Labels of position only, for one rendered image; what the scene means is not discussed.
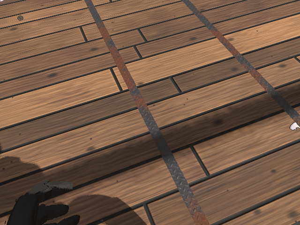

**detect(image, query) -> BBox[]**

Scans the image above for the left robot hand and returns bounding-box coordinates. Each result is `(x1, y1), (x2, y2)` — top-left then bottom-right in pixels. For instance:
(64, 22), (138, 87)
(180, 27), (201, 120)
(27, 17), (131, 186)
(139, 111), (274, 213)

(5, 180), (81, 225)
